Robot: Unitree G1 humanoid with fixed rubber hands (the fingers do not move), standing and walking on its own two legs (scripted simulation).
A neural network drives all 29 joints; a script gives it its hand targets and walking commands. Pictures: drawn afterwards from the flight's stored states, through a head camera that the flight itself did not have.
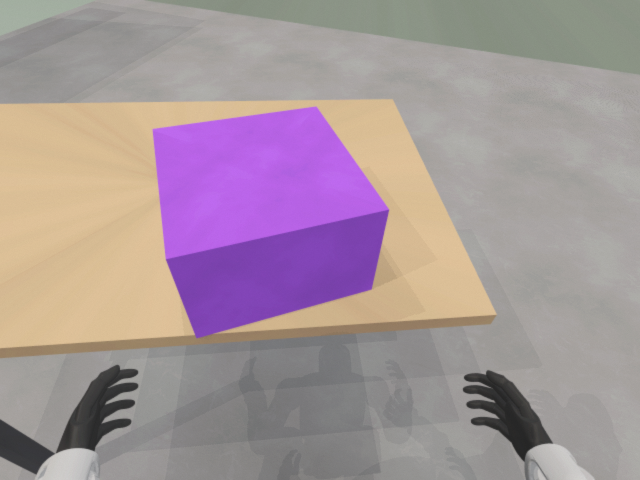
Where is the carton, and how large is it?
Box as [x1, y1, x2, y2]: [153, 106, 388, 337]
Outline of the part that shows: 316,106 153,129 165,256 196,337 371,289 388,208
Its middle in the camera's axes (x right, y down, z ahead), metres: -0.09 -0.04 +0.58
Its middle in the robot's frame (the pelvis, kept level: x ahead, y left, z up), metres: +0.47 +0.08 +0.08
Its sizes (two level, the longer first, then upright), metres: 0.273 0.263 0.165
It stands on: a table, 0.77 m high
